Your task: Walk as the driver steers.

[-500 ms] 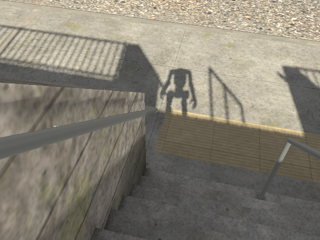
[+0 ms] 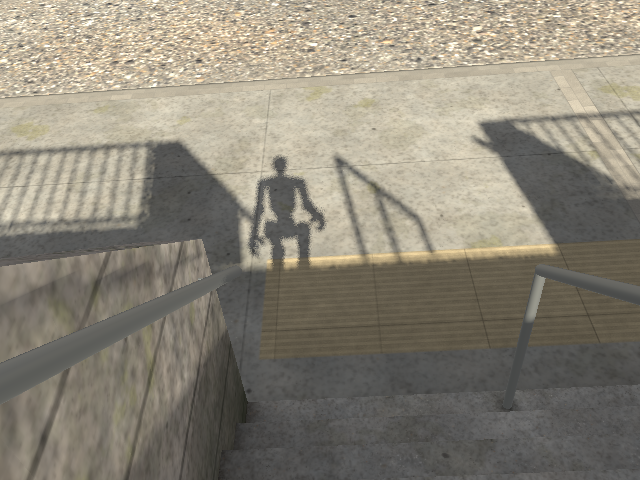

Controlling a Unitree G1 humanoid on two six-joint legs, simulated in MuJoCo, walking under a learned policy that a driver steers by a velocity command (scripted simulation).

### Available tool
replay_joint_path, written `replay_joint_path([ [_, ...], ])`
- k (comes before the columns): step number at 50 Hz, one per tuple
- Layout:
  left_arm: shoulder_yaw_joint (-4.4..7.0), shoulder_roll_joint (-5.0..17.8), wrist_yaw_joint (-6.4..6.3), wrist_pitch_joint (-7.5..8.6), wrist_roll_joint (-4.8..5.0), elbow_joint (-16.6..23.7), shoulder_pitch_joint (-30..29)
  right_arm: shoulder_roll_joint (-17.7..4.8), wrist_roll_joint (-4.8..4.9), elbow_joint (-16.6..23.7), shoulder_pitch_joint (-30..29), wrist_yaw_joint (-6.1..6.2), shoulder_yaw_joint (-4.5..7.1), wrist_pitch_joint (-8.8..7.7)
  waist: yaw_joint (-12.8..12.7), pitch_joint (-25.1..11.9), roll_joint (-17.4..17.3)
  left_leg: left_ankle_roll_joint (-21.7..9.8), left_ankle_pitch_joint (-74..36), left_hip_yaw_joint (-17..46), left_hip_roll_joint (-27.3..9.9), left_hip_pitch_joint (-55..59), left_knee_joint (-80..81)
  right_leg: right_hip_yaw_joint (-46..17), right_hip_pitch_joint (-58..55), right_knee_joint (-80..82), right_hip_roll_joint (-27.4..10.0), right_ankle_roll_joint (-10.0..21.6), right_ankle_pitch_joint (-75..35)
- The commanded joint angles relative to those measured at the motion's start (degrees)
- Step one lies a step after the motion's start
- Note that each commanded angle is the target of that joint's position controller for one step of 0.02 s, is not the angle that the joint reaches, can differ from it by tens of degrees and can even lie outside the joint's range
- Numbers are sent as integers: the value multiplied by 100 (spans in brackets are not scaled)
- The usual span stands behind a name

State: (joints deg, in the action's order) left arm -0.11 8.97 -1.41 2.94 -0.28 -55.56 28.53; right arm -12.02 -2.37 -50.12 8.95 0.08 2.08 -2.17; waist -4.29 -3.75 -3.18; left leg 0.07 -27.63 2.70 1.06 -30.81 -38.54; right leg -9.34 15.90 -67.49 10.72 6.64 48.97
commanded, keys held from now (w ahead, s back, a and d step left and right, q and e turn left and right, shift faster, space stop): w+e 0.18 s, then w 0.82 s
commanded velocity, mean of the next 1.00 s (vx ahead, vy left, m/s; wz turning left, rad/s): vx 0.50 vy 0.00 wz -0.24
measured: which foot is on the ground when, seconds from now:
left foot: up 0.00-0.06, down 0.08-0.56, up 0.58-1.00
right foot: down 0.00-0.08, up 0.10-0.54, down 0.56-1.00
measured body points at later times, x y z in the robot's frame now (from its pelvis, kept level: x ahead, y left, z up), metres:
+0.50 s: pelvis +0.23 +0.02 -0.23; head +0.22 +0.03 +0.22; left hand +0.42 +0.19 -0.36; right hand +0.08 -0.18 -0.37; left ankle +0.09 +0.12 -0.84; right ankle +0.38 -0.10 -0.93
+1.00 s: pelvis +0.46 +0.00 -0.42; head +0.44 +0.00 +0.03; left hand +0.45 +0.25 -0.57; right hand +0.52 -0.26 -0.56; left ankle +0.60 +0.09 -1.13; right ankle +0.34 -0.07 -1.05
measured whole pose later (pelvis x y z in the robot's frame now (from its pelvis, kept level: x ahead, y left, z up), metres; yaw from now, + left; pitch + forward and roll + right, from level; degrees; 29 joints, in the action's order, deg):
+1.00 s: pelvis +0.46 +0.00 -0.42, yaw -10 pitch -2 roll -2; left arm 0.3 10.0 -2.0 3.4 -1.4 -59.2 26.6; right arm -13.7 -1.3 -53.2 12.4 -0.6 2.5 -0.8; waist -2.4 -1.5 -3.9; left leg -1.6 -24.1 1.2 -1.8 -28.2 -38.3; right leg 4.6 18.5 -70.8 1.9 2.6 50.2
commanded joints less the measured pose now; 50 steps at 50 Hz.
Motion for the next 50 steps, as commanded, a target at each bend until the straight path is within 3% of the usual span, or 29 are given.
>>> replay_joint_path([
  [1,152,624,0,47,-234,356,-185,-341,90,449,-106,85,66,-208,-195,1139,771,-75,889,-43,52,589,1650,-1524,488,673,-624,756,-4449],
  [2,154,695,-209,-124,-360,134,24,-523,373,298,356,132,177,-221,-173,1277,865,-177,880,493,-575,658,3256,-1679,-85,-2,-681,839,-5006],
  [3,206,851,-151,-222,-282,150,-438,-562,196,100,1289,121,248,-159,296,753,1177,-149,534,-480,-232,2304,2187,-1530,787,-824,-775,930,-6114],
  [4,247,822,1,-179,-166,158,-220,-721,169,-146,2189,131,314,-144,669,462,530,-371,-286,71,-687,3623,2552,-1134,1601,-2662,-392,687,-5035],
  [5,301,596,118,-122,17,259,-64,-1060,163,-175,2881,70,377,-50,783,-386,-584,-843,-2233,705,-1725,5991,458,-179,3771,-5283,305,362,445],
  [6,176,347,-5,-91,65,549,346,-899,214,-158,2705,-142,305,-77,494,-752,-798,-857,-2448,895,-2393,6461,-570,166,4986,-5628,-153,385,702],
  [8,225,665,-135,-144,-222,572,-582,-659,343,-108,2858,-305,243,-234,864,-321,-83,-919,-43,912,-2112,5043,-59,484,5521,-5409,-500,324,-760],
  [9,173,594,-87,-214,-321,855,-1036,-1151,385,-188,2741,-145,383,-234,797,39,-775,-1478,2609,2198,-2574,3869,599,533,5688,-5296,-779,150,-1239],
  [10,200,714,-140,-323,-375,1039,-1670,-736,262,-214,2574,-98,194,-284,626,966,-362,-1356,3336,1974,-2356,2614,723,185,5918,-4091,-1026,-11,-2519],
  [12,72,214,-82,-370,-351,842,-1727,-125,372,-491,2374,23,-64,-357,259,1425,35,-606,3223,1147,-1544,761,248,-112,5121,-2514,-839,-365,-4032],
  [14,-21,-70,100,-377,-192,544,-1246,-294,410,-397,1884,76,-142,-365,-68,1111,-526,-587,3003,605,-1397,-1125,557,576,2599,-1118,-664,-559,-5945],
  [16,198,409,166,-330,-116,240,-1215,-520,445,-422,1982,58,-75,-426,-134,816,-333,-395,3581,471,-1096,-291,-239,268,2882,-411,-661,-329,-7115],
  [18,153,390,162,-183,-172,419,-2110,-362,532,-424,1959,155,-138,-405,119,825,-47,-481,4804,488,-998,290,-820,274,3159,737,-678,-294,-8027],
  [20,105,231,255,-104,-223,479,-2547,-583,389,-207,1762,209,-69,-292,268,882,-40,-771,5345,423,-917,-334,-688,753,1656,1614,-668,-367,-8620],
  [23,111,308,263,-139,9,900,-3360,-484,196,-459,2290,158,-18,-116,1068,1577,-186,-1023,4420,526,-973,661,-1163,1090,1691,3380,-959,-432,-7320],
  [25,172,437,267,-93,207,871,-2878,-620,-26,-699,2570,215,45,-5,1125,1537,-527,-1324,3243,726,-1231,1414,-1798,976,1352,4557,-1439,-272,-6377],
  [27,407,1074,160,-19,-141,-17,-527,-742,133,-857,2183,194,68,-95,214,329,-383,-1233,1151,488,-1010,1095,-4004,1070,-942,4329,-1344,-27,-6703],
  [28,489,1178,160,-46,-100,-199,188,-671,103,-955,2261,255,114,-32,-277,571,488,-1015,1853,-202,-324,868,-6092,1367,-1396,5777,-1373,139,-6464],
  [29,529,1127,196,-82,-19,-443,668,-478,-1,-829,2050,173,202,-17,-385,449,1748,-919,7094,-523,512,-1238,-8438,775,-2953,4882,-2014,316,-7642],
  [30,349,1105,287,-52,-88,-421,454,-11,180,-462,2650,218,64,-38,391,-234,1546,-928,8195,103,452,-2925,-8729,144,-4038,2189,-2755,327,-10424],
  [32,440,1304,226,-50,76,-544,650,-329,53,-320,2340,262,68,26,172,-258,1043,-894,7174,544,38,-4016,-7824,-1047,-3166,3280,-3333,1288,-5383],
  [33,366,1119,166,-15,-34,-447,232,-443,-77,-184,1893,272,94,57,351,70,956,-627,5830,569,-100,-3952,-6868,-1529,-2052,3957,-3321,1441,-2965],
  [35,36,429,45,101,-163,-299,-559,-250,-151,34,961,215,6,102,791,1243,444,-29,3749,699,-62,-2821,-4679,-955,980,4029,-2864,977,-3384],
  [37,125,901,82,206,-283,-205,-640,-105,-173,-545,1853,146,32,174,1107,847,693,152,2585,218,116,-834,-4269,-536,2288,3788,-2535,773,-4405],
  [39,182,890,71,292,-45,-310,-585,-308,-37,-610,1832,121,146,202,1203,693,884,43,1341,532,34,-1026,-3389,-207,1796,3110,-2141,441,-4331],
  [42,150,807,36,284,86,-349,-425,-438,-60,-196,707,37,141,177,804,837,914,-87,60,329,-104,-1125,-1952,-467,1512,2713,-2077,445,-2596],
  [44,164,833,-7,153,17,-265,-428,-326,-56,-42,185,-44,74,204,560,950,874,-89,-75,62,-111,-693,-1478,-468,1610,2534,-1986,493,-2001],
  [48,188,967,-73,97,-137,-76,-375,-418,176,15,-149,-107,83,62,253,1193,897,-166,95,-290,-254,442,12,-293,1597,1853,-1961,528,-2681],
  [50,243,1106,-170,70,-173,-69,-269,-447,149,6,209,-83,60,-7,194,1224,803,-255,668,-474,-293,820,686,-181,1119,1089,-1979,553,-4062],
])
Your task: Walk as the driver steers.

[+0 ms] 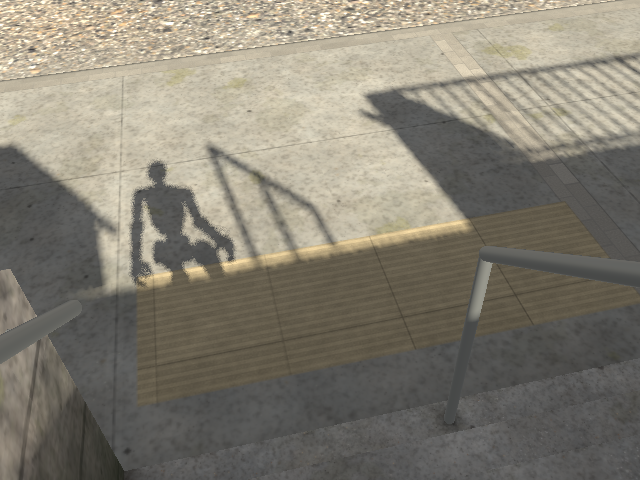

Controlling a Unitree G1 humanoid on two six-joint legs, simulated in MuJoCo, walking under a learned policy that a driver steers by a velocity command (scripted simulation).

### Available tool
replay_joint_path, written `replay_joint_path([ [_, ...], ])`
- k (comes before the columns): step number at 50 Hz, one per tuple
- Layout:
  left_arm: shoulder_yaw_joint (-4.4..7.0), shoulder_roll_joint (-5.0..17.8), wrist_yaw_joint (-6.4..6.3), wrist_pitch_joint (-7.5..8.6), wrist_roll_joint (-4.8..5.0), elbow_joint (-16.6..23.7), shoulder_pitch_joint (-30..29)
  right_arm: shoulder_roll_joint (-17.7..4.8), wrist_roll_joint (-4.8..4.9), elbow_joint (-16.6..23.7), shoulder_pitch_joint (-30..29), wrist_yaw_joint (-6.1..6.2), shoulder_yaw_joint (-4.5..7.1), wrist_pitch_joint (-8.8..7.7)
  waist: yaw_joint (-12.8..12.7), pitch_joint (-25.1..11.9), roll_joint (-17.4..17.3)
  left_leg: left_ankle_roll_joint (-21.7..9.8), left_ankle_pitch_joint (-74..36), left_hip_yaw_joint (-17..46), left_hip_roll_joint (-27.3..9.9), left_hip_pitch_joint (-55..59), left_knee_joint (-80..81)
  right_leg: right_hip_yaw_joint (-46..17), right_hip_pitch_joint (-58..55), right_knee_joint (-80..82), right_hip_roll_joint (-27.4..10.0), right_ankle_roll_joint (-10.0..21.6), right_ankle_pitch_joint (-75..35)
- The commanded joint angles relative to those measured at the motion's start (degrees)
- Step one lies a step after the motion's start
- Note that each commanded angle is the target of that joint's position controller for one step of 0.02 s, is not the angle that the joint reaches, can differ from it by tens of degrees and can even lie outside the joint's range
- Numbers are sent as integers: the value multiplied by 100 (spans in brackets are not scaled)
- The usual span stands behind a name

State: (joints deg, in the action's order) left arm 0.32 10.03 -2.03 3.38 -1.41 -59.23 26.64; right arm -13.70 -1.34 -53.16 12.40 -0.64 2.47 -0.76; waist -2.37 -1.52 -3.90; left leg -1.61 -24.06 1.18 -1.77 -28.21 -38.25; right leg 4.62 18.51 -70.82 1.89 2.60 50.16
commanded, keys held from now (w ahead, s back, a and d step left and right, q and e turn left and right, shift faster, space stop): w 0.26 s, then no key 0.74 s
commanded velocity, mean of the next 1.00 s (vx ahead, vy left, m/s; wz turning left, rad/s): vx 0.24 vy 0.00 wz -0.01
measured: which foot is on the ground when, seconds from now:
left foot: up 0.00-0.04, down 0.06-0.62, up 0.64-1.00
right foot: down 0.00-0.08, up 0.10-0.58, down 0.60-1.00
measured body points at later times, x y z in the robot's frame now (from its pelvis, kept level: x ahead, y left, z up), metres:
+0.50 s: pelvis +0.21 +0.05 -0.18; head +0.18 +0.07 +0.27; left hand +0.32 +0.27 -0.33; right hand +0.12 -0.17 -0.33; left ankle +0.09 +0.10 -0.83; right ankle +0.39 -0.06 -0.88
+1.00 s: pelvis +0.32 +0.06 -0.32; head +0.28 +0.03 +0.12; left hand +0.33 +0.28 -0.46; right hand +0.42 -0.16 -0.47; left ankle +0.34 +0.22 -0.97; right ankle +0.36 -0.03 -1.03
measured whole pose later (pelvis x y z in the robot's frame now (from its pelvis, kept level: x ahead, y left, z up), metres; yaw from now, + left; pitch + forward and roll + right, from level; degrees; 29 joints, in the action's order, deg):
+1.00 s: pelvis +0.32 +0.06 -0.32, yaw +0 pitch -3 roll +1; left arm -5.9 8.3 -1.8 0.5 0.0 -54.5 22.4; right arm -11.0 -1.9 -54.2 10.7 0.9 -1.4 5.9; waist -1.6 -3.3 -2.9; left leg 2.0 12.6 5.7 1.8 -30.7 -68.0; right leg 4.7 21.0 -44.2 -0.9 3.2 20.3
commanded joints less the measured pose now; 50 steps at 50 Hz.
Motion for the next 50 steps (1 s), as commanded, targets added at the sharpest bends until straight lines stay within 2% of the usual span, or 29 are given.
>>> replay_joint_path([
  [1,199,985,-160,-45,-111,170,35,-383,43,86,456,-6,90,-183,141,867,743,-229,610,-355,-47,1068,838,-1465,774,606,-1060,967,-4885],
  [2,225,959,-304,-143,-241,132,157,-553,148,-56,917,-55,141,-246,225,847,774,-421,1212,274,-526,1084,2435,-1646,135,-141,-908,1065,-5019],
  [3,189,737,-384,-199,-204,29,91,-750,174,-496,1933,-66,272,-242,551,434,592,-388,589,-199,-449,2324,2782,-1369,401,-1368,-729,1090,-5305],
  [4,239,677,-339,-190,-131,4,180,-945,175,-757,2710,-91,351,-175,861,23,-179,-635,-537,193,-797,3481,2355,-911,1314,-3804,45,955,-3412],
  [5,190,131,-209,-125,81,115,563,-983,108,-789,2916,-201,210,-154,465,-560,-1224,-494,-2802,571,-1370,5087,-616,-717,3694,-6010,744,696,635],
  [7,184,475,-214,-100,165,391,58,-808,309,-641,2798,-193,129,-23,566,-623,-883,-565,-826,1094,-1608,4891,-279,-664,5509,-5890,411,752,-261],
  [8,155,472,-206,-119,49,606,-636,-1101,144,-549,2759,-52,200,-21,672,-286,-812,-1029,2209,1899,-1952,4121,662,-891,5876,-5243,155,671,-1260],
  [9,191,600,-165,-250,-119,580,-1027,-870,119,-559,2513,61,81,-11,593,225,-484,-925,3559,2334,-1937,3252,1138,-974,5895,-4766,-58,476,-2018],
  [12,140,268,-43,-386,-198,486,-1192,-122,34,-388,1600,74,-303,-329,-128,1094,249,-526,3242,1404,-1146,413,753,-1042,4584,-2225,-27,-29,-3987],
  [13,22,116,28,-377,-185,669,-1437,-180,89,-231,1140,129,-345,-410,-335,1199,89,-509,3164,1091,-966,-779,1188,-407,3457,-985,-53,-214,-4913],
  [14,3,51,74,-387,-316,521,-1342,-313,176,-250,1132,121,-313,-484,-320,965,-27,-534,2527,1013,-844,-1087,1206,-240,2460,-390,-89,-252,-5608],
  [15,77,171,45,-441,-288,83,-688,-664,195,-349,1398,94,-204,-504,-413,515,-441,-545,1573,1085,-905,-771,928,-254,1844,-591,-124,-167,-6300],
  [16,133,334,46,-462,-257,36,-684,-566,308,-585,1725,170,-221,-501,-337,526,-665,-510,1539,1126,-887,263,453,-657,2612,-324,-278,-66,-6473],
  [19,177,489,126,-177,-88,256,-1805,-146,410,-538,1942,294,-324,-382,28,826,96,-571,3395,902,-557,611,-339,-559,2590,2187,-408,30,-8328],
  [22,84,210,207,-167,-106,310,-2094,-23,181,-490,1918,367,-356,-219,469,929,121,-560,3356,592,-282,35,-703,-165,1104,3172,-118,-126,-8108],
  [25,103,369,282,-86,71,516,-2343,67,-8,-724,2378,388,-343,-103,1140,1309,6,-722,1782,894,-268,1157,-1297,-280,1329,5026,-354,-236,-7551],
  [28,178,587,294,-43,209,308,-1323,-58,-167,-898,2590,415,-282,1,1075,1152,43,-878,769,1227,-289,1440,-2381,-309,195,6533,-715,-1,-7397],
  [29,243,746,314,-88,166,-53,-453,-314,-12,-904,2258,291,-195,-35,795,368,-48,-810,947,1209,-375,603,-3009,-338,-1456,5572,-789,12,-7750],
  [30,225,774,276,-79,111,-144,-2,-238,54,-773,2313,266,-218,-79,428,734,778,-663,1584,589,176,589,-4055,120,-1511,6866,-734,13,-8693],
  [31,347,1241,306,-102,-50,-450,958,-319,177,-695,2292,264,-118,-42,142,207,1586,-309,4410,208,700,-1314,-6206,-497,-3720,5678,-1560,452,-11393],
  [32,241,1103,344,-181,161,-434,1280,-17,383,-654,2700,344,-117,54,77,-971,1966,-95,9170,-145,1165,-3172,-8080,-1263,-5782,3147,-2674,1100,-13439],
  [33,144,765,354,-214,426,-257,840,-167,204,-402,2223,374,-175,118,132,-1458,1325,-303,8887,103,718,-3444,-7986,-1175,-5276,3155,-2697,1259,-11625],
  [34,86,719,292,-239,476,23,411,-191,118,-352,1755,357,-189,161,99,-1377,890,-284,8105,158,543,-3210,-7762,-1185,-4189,3610,-2546,1444,-9218],
  [36,69,969,29,-176,271,236,-184,-20,-109,-281,1235,363,-243,305,239,-867,915,-29,6634,137,472,-2640,-7915,-1991,-1958,4875,-2756,2121,-6666],
  [37,-62,753,2,-149,138,272,-282,-94,-179,-188,936,411,-227,351,339,-281,404,101,5201,553,543,-2754,-7192,-1513,-996,4634,-2235,1774,-5648],
  [39,-327,450,-39,-126,161,376,-360,197,-17,-79,600,363,-296,421,491,302,254,267,3971,457,696,-2020,-6133,-1161,723,4625,-1763,1369,-5216],
  [42,-484,472,-92,-104,247,555,-523,344,-105,33,539,238,-388,581,624,193,926,469,2890,457,661,-1332,-4389,-1124,1201,4555,-1468,965,-4233],
  [47,-448,849,26,-106,250,864,-742,-109,-114,-54,293,217,-287,758,493,348,1227,460,2934,448,437,-262,-4142,-1634,1352,4579,-1791,1112,-4621],
  [50,-333,1020,-12,-381,13,885,-645,-188,22,-10,456,43,-362,598,336,746,1540,245,4829,-250,370,1085,-1279,-1132,1313,4880,-1295,955,-4189],
])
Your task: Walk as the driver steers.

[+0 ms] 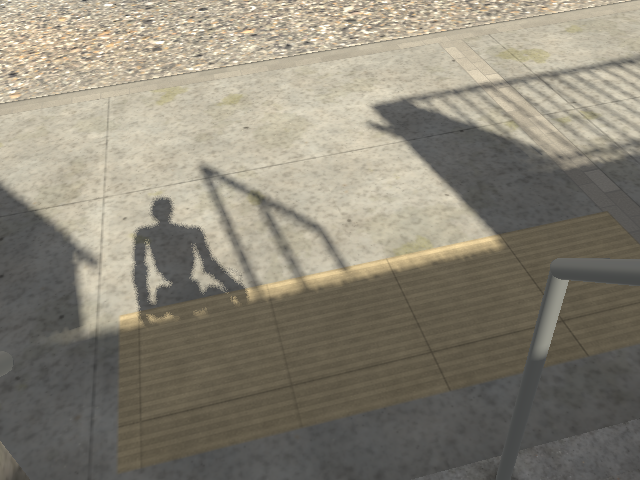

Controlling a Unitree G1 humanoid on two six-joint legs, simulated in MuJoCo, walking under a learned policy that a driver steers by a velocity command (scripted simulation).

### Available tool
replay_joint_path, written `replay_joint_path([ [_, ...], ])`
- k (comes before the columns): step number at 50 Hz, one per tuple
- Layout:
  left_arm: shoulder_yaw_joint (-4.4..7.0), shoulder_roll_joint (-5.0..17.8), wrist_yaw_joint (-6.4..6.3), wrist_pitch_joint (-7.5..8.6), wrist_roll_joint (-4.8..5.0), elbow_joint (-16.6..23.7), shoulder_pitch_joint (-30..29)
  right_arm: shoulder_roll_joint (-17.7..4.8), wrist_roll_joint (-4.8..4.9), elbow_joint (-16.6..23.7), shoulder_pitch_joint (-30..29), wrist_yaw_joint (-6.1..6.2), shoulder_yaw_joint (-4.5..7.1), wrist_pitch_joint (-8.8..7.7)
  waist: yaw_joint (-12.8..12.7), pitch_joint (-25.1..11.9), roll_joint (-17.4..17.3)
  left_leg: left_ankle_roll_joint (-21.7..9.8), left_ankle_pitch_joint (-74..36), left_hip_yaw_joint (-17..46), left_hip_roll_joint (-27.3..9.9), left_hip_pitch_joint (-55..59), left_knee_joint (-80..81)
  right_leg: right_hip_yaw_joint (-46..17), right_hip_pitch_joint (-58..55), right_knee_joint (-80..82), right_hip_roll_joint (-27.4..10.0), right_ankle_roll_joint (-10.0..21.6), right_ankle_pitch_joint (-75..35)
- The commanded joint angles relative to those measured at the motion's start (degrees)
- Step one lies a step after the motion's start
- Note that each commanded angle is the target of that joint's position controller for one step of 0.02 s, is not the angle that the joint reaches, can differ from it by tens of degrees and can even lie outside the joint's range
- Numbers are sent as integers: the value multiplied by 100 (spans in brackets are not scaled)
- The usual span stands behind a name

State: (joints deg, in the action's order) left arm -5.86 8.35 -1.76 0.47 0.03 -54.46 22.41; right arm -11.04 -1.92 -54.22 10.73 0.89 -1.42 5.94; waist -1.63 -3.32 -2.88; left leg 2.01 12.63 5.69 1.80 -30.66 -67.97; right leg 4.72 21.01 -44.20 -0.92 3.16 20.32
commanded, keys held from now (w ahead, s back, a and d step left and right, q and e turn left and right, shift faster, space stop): no key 0.44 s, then w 0.56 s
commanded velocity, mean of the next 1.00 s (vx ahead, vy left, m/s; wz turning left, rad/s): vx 0.18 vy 0.00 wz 0.00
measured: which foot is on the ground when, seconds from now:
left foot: up 0.00-0.04, down 0.06-0.78, up 0.80-1.00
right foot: down 0.00-1.00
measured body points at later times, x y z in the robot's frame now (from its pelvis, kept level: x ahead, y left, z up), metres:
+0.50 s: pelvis +0.03 +0.04 +0.03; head +0.02 +0.05 +0.48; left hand +0.06 +0.28 -0.12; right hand +0.01 -0.19 -0.12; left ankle -0.01 +0.14 -0.71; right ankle +0.04 -0.09 -0.71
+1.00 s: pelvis +0.14 +0.03 -0.03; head +0.14 +0.03 +0.42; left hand +0.02 +0.28 -0.17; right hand +0.23 -0.24 -0.16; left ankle +0.21 +0.16 -0.69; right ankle +0.04 -0.09 -0.71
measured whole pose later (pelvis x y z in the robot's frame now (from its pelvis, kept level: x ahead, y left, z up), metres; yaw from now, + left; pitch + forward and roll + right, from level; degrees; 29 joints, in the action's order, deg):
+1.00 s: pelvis +0.14 +0.03 -0.03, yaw +1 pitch +0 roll +0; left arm 2.9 14.0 -1.0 3.0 -1.4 -63.8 29.7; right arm -15.2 -2.7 -55.8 12.7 0.0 3.9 -0.5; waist -3.9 -1.1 0.3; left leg -2.4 -2.8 1.4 -0.1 -36.5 -59.2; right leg 2.7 15.4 -52.2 -1.4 1.1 37.2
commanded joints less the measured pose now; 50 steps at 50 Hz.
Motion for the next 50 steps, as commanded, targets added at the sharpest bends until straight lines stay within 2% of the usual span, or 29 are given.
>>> replay_joint_path([
  [1,337,1222,-57,-169,-157,335,-9,-438,132,-7,954,-180,22,-108,228,972,1622,-231,1594,-840,36,1945,2069,-1280,1206,2246,-1053,964,-953],
  [2,377,1160,-83,-234,-145,354,1,-436,145,-167,1458,-217,42,-134,370,1031,1386,-350,1471,-933,19,2650,2809,-1286,1500,1977,-995,933,-571],
  [3,395,1068,-88,-337,-240,276,336,-489,228,-135,1493,-282,45,-202,356,1300,860,-461,1920,-371,-167,2462,4585,-1420,1020,1864,-907,687,-446],
  [4,457,949,-16,-236,-206,279,574,-739,120,-315,1641,-290,121,-343,84,1389,-371,-459,-385,441,-805,3130,4249,-1109,1579,868,-634,264,-490],
  [5,597,1147,63,-165,1,446,270,-754,157,-309,1463,-174,73,-398,211,1435,-1151,-824,-752,1606,-1460,2149,4549,-702,1585,1539,-338,-43,689],
  [6,654,1295,74,-196,118,301,-46,-368,130,-157,1105,-185,-62,-493,282,1600,-701,-703,-403,1741,-1473,1469,5113,-637,821,1583,-395,-238,360],
  [7,661,1134,154,-199,76,258,-120,-549,169,-41,707,-188,-32,-563,159,1428,-516,-538,-310,1315,-1250,930,5212,-602,-276,1567,-312,-233,-104],
  [9,592,772,295,-226,-42,174,-190,-647,220,-87,831,-200,0,-647,45,975,-101,-391,353,689,-909,779,5290,-746,-1516,1716,-439,-184,-609],
  [12,592,837,299,-252,-105,145,-278,-506,183,-112,955,-260,-6,-723,16,772,54,-424,329,501,-770,1121,5332,-803,-1692,1950,-522,-139,-827],
  [15,584,910,236,-240,-98,75,-314,-415,173,-144,1198,-272,-33,-767,121,647,163,-435,43,432,-769,1496,5321,-817,-1571,2161,-585,-198,-831],
  [20,541,918,154,-177,-67,-54,-393,-569,155,-315,1426,-232,26,-773,188,630,168,-422,-677,367,-751,1979,5256,-820,-1414,2257,-682,-268,-1055],
  [22,538,924,162,-188,-85,-113,-428,-560,208,-307,1443,-257,39,-779,213,715,218,-471,-669,354,-747,2010,5267,-818,-1323,2302,-718,-305,-1071],
  [25,584,951,95,-190,-53,-186,-511,-643,233,-264,1373,-198,122,-705,285,780,151,-629,75,317,-629,1996,5296,-548,-1109,2120,-501,-327,-399],
  [30,627,843,123,-122,-156,-84,-696,-799,180,-216,1457,-153,302,-638,347,1273,-98,-1086,1653,523,-615,1688,5070,-102,-457,1559,-91,-109,420],
  [33,715,926,121,43,-176,-244,-447,-991,149,-193,1578,-74,426,-689,299,1121,17,-1222,359,569,-726,1973,4355,-5,-147,1096,-23,-83,303],
  [36,787,949,120,132,-181,-294,-433,-968,199,-201,1756,-45,485,-736,333,957,18,-1297,-430,531,-679,1973,3726,-57,-120,687,2,-4,-249],
  [38,806,968,91,114,-30,-373,-324,-799,98,-122,1472,-3,459,-739,152,618,274,-1089,-906,234,-452,1594,3063,-250,-779,590,17,189,-1168],
  [39,875,1066,121,103,-42,-581,85,-867,109,-67,1282,25,493,-738,-10,508,521,-938,-895,-67,-208,1052,2500,-563,-1384,642,-114,397,-1718],
  [40,963,1296,148,106,-29,-757,669,-760,82,21,1043,54,460,-738,-323,350,941,-761,-450,-367,74,72,1648,-1288,-2239,824,-559,733,-2443],
  [41,1027,1497,176,116,-34,-953,1252,-723,3,206,607,80,465,-732,-620,423,1378,-622,1752,-587,215,-1183,681,-2281,-2825,1189,-1266,1154,-3168],
  [42,1064,1640,196,144,-15,-1042,1484,-748,-51,411,168,97,485,-733,-688,741,1271,-532,2698,-468,18,-2246,313,-3023,-3005,1441,-1836,1488,-3362],
  [43,1100,1663,184,178,-61,-1057,1596,-730,-100,415,-38,89,494,-759,-712,812,728,-460,2471,-219,-263,-2615,383,-3174,-2999,1436,-2039,1536,-2933],
  [44,1105,1603,173,172,-139,-993,1397,-686,-40,240,210,78,518,-754,-554,790,583,-382,1873,-292,-430,-2230,346,-2895,-2434,1458,-1888,1413,-2059],
  [45,1121,1495,157,162,-276,-941,1180,-730,-80,-39,560,37,568,-705,-373,824,645,-432,986,-232,-525,-1857,-5,-2816,-1878,1290,-1831,1330,-1450],
  [46,1072,1322,145,159,-262,-823,917,-668,-121,-108,634,2,562,-654,-176,818,639,-420,572,-347,-477,-1588,-201,-2638,-1239,1167,-1714,1229,-1327],
  [47,973,1031,142,220,-252,-699,635,-651,-77,-179,633,-11,618,-634,38,904,407,-436,-680,-131,-442,-1385,276,-2132,-535,577,-1434,1127,-111],
  [48,886,820,86,329,-184,-682,440,-518,-82,-92,363,-81,581,-652,72,894,486,-486,-1794,142,-420,-1321,719,-1873,-212,252,-1167,827,702],
  [49,878,894,49,371,-142,-621,407,-464,-84,-43,207,-135,547,-677,64,796,661,-452,-2289,-172,-269,-1151,885,-1794,122,198,-1075,777,1237],
  [50,878,879,-45,472,-33,-474,-194,-328,-69,145,135,-243,467,-699,505,915,313,-439,-4328,-360,-318,355,1921,-1298,1743,304,-829,507,1690],
])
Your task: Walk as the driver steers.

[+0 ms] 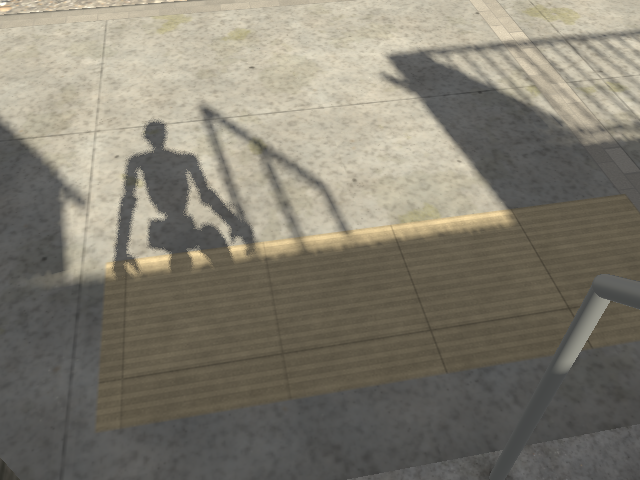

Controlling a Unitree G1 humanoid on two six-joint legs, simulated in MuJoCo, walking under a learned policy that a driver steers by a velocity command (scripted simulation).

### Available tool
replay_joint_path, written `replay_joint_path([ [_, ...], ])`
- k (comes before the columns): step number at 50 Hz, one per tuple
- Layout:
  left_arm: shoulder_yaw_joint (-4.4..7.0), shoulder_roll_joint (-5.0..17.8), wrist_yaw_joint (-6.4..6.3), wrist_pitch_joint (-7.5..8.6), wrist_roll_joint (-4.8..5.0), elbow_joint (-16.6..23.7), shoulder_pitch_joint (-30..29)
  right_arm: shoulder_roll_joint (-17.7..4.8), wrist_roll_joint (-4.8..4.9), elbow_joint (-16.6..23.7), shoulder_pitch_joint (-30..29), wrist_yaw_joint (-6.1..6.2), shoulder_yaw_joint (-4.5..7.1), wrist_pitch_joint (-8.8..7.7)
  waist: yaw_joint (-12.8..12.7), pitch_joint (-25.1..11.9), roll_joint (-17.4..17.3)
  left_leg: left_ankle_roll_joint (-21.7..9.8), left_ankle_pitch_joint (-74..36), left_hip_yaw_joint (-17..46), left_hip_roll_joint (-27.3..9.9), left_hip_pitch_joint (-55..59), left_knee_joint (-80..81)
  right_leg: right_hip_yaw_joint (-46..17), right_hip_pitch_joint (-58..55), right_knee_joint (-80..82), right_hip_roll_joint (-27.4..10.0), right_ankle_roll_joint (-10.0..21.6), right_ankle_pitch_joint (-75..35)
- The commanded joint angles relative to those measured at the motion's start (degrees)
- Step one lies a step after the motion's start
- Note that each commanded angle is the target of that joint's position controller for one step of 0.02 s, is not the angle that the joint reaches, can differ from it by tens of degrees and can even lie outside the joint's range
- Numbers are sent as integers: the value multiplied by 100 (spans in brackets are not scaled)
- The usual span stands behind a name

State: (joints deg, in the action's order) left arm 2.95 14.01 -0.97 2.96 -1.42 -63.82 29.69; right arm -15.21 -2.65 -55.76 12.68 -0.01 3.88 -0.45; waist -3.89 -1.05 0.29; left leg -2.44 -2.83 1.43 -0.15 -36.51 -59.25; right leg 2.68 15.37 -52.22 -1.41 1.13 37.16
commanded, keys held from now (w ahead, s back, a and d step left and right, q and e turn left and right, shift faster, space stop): w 1.00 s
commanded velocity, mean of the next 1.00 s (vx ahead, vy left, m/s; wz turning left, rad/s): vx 0.49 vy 0.00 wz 0.00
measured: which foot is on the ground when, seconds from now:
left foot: up 0.00-0.14, down 0.16-0.72, up 0.74-1.00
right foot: down 0.00-0.16, up 0.18-0.68, down 0.70-1.00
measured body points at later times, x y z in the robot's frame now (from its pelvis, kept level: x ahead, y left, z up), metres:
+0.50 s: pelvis +0.19 +0.06 -0.22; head +0.16 +0.07 +0.23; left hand +0.32 +0.27 -0.36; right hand +0.04 -0.15 -0.36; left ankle +0.10 +0.11 -0.89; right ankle +0.39 -0.09 -0.86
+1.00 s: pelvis +0.44 +0.03 -0.41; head +0.44 +0.03 +0.04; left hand +0.31 +0.26 -0.55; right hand +0.53 -0.21 -0.55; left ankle +0.59 +0.20 -1.06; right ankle +0.38 -0.05 -1.09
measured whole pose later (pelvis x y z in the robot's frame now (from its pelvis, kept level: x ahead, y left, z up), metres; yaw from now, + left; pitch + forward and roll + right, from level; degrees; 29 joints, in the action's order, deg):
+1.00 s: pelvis +0.44 +0.03 -0.41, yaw +0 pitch -1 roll +0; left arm 0.8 10.0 -1.0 4.3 0.2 -64.4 33.2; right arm -12.9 -3.0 -55.4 11.7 -1.5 2.6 0.4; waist -1.1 -0.7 -0.8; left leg -0.9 -19.3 5.6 -1.7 -42.2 -56.8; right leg 3.9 17.5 -52.4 1.4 3.4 34.3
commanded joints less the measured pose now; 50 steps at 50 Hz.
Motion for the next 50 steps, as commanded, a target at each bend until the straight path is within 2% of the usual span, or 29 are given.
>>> replay_joint_path([
  [1,1,441,-133,270,150,551,-1238,252,66,155,213,-270,-141,-89,917,504,7,71,-3373,-342,193,2630,1195,-584,3363,1121,-546,582,160],
  [3,88,666,-154,256,50,546,-1066,76,167,294,-69,-259,-161,-31,663,842,477,125,-2774,-499,222,3145,1633,-381,3317,792,-604,567,-103],
  [5,38,448,-129,159,-79,393,-723,-184,201,75,606,-76,-89,34,672,823,647,67,-2458,-930,287,3277,1999,-149,2578,-586,-537,539,-1386],
  [7,188,759,-216,-126,-190,248,-547,-570,213,-301,1979,-48,123,-23,1240,449,628,-272,-1493,-101,-498,3251,4297,-355,791,-3067,-458,750,-3567],
  [8,233,684,-308,-214,-136,234,-598,-655,114,-363,2333,-40,198,-63,1442,339,32,-412,-1508,-187,-650,3936,4934,-402,1081,-5153,-9,865,-3422],
  [9,118,-59,-268,-205,-109,404,-569,-777,91,-529,2597,-167,111,-123,1301,513,-1118,-434,-3699,341,-1148,4635,3364,-402,3135,-7553,1025,833,1167],
  [10,-4,-459,-317,-154,88,672,113,-812,126,-634,2658,-298,-55,-210,404,430,-1480,122,-6221,628,-1452,5117,1454,-715,4668,-7559,869,923,1223],
  [11,-18,-266,-363,-164,206,551,345,-756,234,-732,2808,-336,-41,-235,390,-86,-1231,34,-5026,1004,-1730,5136,1758,-643,5055,-7066,726,953,798],
  [13,-15,25,-299,-276,-125,564,-268,-869,196,-668,2647,-276,4,-347,513,-96,-1267,-946,644,2373,-2064,3825,2888,-795,5347,-6558,328,846,-331],
  [14,30,245,-224,-325,-284,821,-1149,-764,173,-707,2631,-193,-55,-379,600,434,-1124,-1228,2027,3267,-2285,3199,3514,-938,5704,-6255,216,563,-317],
  [15,66,239,-187,-328,-287,915,-1590,-192,71,-676,2156,-145,-269,-445,345,1072,-170,-973,2703,2694,-1916,2264,3268,-1627,5647,-4736,69,328,-2069],
  [17,-82,-53,-39,-336,-167,1008,-1970,227,172,-435,1281,61,-503,-506,-125,1483,89,-739,2240,1840,-1344,-22,3424,-854,3754,-2066,-95,-242,-4033],
  [19,-90,-180,-27,-501,-271,505,-1242,-449,175,-471,1588,42,-335,-518,-120,634,-659,-775,635,1648,-1334,-148,3253,-346,2121,-2601,42,-229,-4562],
  [21,15,198,72,-331,-96,681,-1863,-86,414,-613,1972,139,-397,-522,129,972,-253,-670,1982,1381,-886,1162,2250,-957,3516,-821,-100,98,-6020],
  [23,-47,41,106,-187,-96,868,-2854,188,391,-539,2085,253,-471,-451,450,932,-110,-785,2995,1453,-784,1473,1915,-699,3468,134,-60,66,-6819],
  [26,-85,-192,188,-275,-93,974,-2918,118,155,-487,2127,244,-395,-305,758,1012,-300,-902,2837,1324,-637,1157,1673,-406,2484,719,99,85,-6433],
  [30,-116,-155,224,-85,224,1567,-3596,320,-3,-689,2489,236,-416,-254,1399,1580,-467,-920,1197,1156,-479,1819,972,-173,2115,2483,55,96,-5681],
  [34,90,508,130,17,100,638,-623,-66,103,-633,1591,204,-290,-417,170,146,-254,-986,-1474,967,-612,1809,-1781,-76,-630,3035,-157,391,-5704],
  [35,133,453,183,-19,117,490,-273,-309,91,-581,1791,192,-148,-355,73,444,333,-841,-1217,299,-89,1617,-3113,341,-1144,4536,-78,399,-5411],
  [36,225,521,193,-132,129,284,227,-395,10,-613,1685,149,11,-289,-217,151,1064,-768,3003,-66,603,151,-5350,-448,-2665,4182,-712,648,-5808],
  [37,80,525,276,-136,28,309,359,58,191,-256,2075,179,-50,-314,266,-530,1355,-603,5594,174,680,-2023,-6111,-1020,-4497,1134,-1556,780,-9041],
  [38,32,516,305,-160,166,363,545,11,231,-120,1998,200,-132,-319,97,-832,936,-607,5270,301,493,-2883,-5649,-1354,-4732,1237,-1828,1178,-8290],
  [39,82,586,252,-177,149,252,650,63,-9,-255,1829,154,-121,-256,121,-426,432,-662,4589,409,308,-3005,-5518,-1534,-3583,1511,-1812,1434,-6219],
  [40,203,894,82,-145,147,277,392,123,-52,-16,1538,83,-154,-192,209,-425,1126,-435,4309,603,-14,-3074,-5049,-2944,-2646,2225,-2436,2085,-2982],
  [41,-36,197,79,-15,35,331,20,-42,-152,-9,1028,88,-113,-168,351,180,238,-238,2590,1095,-77,-3007,-3763,-2438,-1640,2306,-1952,1680,-2544],
  [43,-249,-121,11,107,70,403,-334,206,-84,-4,771,-28,-115,-14,729,790,324,205,991,595,1,-1200,-1545,-1702,1070,2402,-1451,1376,-3437],
  [45,-98,520,4,151,-11,414,-59,338,-175,-378,1368,-57,-140,140,846,249,542,301,409,73,27,-140,-1875,-1690,1386,2066,-1431,1453,-4479],
  [48,-141,172,-36,351,217,451,-510,102,-20,312,-72,-153,-157,69,785,503,347,197,-2417,288,-196,-207,455,-1480,1608,1625,-834,1012,-1576],
  [50,-117,296,-19,289,185,620,-680,200,16,348,-361,-253,-177,39,673,525,270,165,-3067,-61,-15,1157,1207,-1163,2275,1512,-618,926,-788],
])
Velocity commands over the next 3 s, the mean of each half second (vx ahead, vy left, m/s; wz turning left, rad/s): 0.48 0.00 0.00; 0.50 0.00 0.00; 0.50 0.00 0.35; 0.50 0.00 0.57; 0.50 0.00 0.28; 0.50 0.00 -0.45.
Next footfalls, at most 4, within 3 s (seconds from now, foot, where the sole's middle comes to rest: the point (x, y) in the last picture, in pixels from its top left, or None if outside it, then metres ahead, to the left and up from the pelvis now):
0.16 left None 0.14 0.11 -0.93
0.70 right None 0.42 -0.05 -1.13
1.18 left None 0.61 0.15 -1.34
1.68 right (325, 427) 1.02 0.07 -1.54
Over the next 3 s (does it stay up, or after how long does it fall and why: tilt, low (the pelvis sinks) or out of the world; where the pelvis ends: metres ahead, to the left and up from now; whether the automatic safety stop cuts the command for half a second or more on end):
stays up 1.53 0.41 -0.76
